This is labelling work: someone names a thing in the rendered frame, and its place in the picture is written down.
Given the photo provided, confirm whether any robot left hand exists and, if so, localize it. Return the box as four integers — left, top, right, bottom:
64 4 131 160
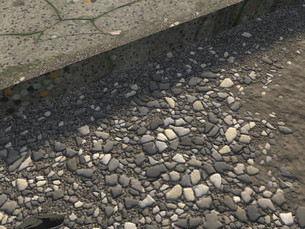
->
15 214 64 229

